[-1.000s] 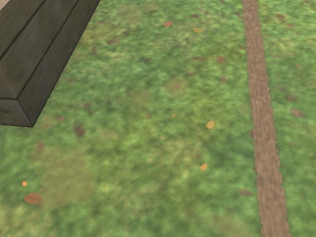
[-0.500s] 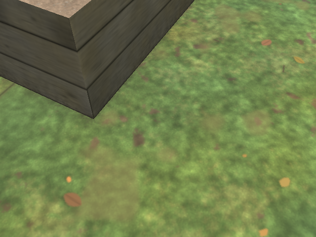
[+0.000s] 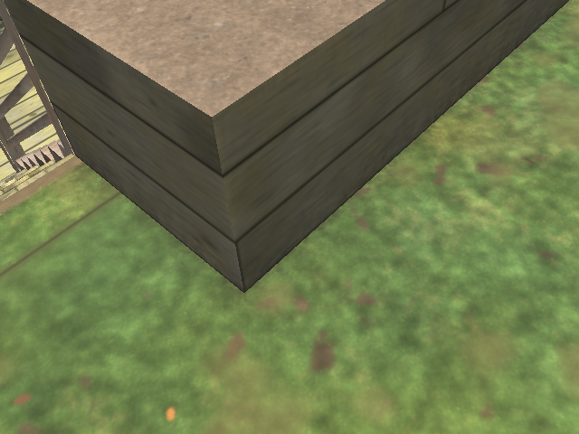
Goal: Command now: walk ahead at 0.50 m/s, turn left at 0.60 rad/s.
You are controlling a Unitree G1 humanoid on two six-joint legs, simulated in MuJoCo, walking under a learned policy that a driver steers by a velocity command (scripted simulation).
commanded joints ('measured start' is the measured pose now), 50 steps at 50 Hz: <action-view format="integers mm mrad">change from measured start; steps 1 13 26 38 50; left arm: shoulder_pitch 98 203 154 25 174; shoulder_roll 102 154 176 161 161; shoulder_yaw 30 52 46 35 50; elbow -9 75 11 10 98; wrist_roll -12 -19 -10 -29 -21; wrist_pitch -30 -37 18 16 -40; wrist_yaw -4 -8 4 44 24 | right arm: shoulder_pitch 24 -347 -142 -40 -199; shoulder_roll -50 6 -122 -145 -42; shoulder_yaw -8 26 -33 -28 19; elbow -64 -195 -80 -26 -70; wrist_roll -12 -9 31 -17 -17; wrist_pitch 15 13 15 12 39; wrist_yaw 23 70 4 19 74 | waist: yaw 31 89 61 46 78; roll -153 -134 34 -36 -171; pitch -30 43 -28 -52 5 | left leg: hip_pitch -197 -244 225 181 -332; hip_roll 93 118 167 123 106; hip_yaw -21 117 -144 -290 -12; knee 32 -428 -807 -778 -74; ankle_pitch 59 309 777 491 179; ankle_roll -16 -7 236 163 -67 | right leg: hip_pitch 171 288 -244 1 255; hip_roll -276 -270 -117 -39 -320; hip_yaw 268 -75 58 59 103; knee -295 -322 675 105 -322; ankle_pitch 91 321 -236 -57 108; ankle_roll -118 -87 43 42 -80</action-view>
